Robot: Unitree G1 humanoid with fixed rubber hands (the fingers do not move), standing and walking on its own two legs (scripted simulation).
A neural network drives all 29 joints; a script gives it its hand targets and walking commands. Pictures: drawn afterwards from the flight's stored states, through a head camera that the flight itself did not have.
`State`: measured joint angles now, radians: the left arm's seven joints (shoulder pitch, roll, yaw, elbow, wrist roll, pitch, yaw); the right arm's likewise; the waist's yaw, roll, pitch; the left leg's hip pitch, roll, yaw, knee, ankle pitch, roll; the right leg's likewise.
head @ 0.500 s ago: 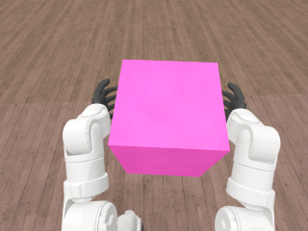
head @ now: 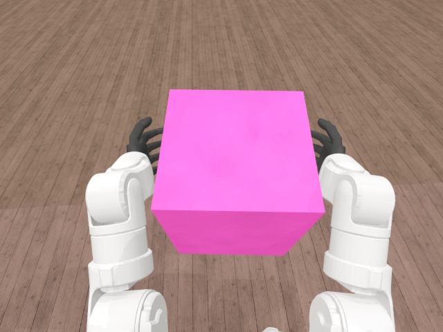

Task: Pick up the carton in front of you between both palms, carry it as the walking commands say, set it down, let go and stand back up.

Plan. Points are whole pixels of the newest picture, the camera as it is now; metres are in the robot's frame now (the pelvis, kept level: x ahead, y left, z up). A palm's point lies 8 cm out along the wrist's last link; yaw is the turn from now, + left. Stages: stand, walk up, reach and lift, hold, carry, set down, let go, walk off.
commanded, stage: carry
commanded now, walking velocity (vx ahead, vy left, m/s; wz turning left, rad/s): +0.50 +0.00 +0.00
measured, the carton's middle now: (233, 182) +0.35 +0.00 +0.10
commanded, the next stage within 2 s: none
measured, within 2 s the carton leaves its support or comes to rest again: neither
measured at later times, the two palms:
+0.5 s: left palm (166, 62) +0.66 +0.15 +0.17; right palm (295, 64) +0.64 -0.15 +0.17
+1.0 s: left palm (184, 10) +0.94 +0.13 +0.19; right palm (283, 9) +0.96 -0.16 +0.19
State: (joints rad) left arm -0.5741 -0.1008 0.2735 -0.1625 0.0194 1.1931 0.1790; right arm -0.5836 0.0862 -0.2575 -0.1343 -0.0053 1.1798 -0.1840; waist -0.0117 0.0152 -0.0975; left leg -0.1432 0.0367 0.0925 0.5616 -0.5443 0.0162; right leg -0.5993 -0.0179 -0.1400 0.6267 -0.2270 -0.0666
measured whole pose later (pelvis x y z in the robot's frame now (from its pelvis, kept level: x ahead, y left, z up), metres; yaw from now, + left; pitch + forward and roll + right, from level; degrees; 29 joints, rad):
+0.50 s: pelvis +0.31 +0.02 +0.02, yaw -1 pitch +4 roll +1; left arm -0.57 -0.07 0.28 -0.12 0.00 1.19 0.19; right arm -0.60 0.10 -0.26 -0.08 -0.03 1.17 -0.18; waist -0.05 -0.03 -0.07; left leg -0.58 0.00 0.16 0.71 -0.28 0.09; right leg -0.29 -0.03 -0.01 1.01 -0.49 -0.01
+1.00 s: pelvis +0.61 -0.03 +0.06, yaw +0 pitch +4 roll +0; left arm -0.57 -0.12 0.26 -0.08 0.03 1.19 0.19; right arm -0.57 0.09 -0.30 -0.10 -0.01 1.20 -0.19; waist 0.06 0.02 -0.06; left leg -0.49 0.00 0.00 1.31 -0.44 0.05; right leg -0.50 0.00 -0.14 0.65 -0.32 -0.07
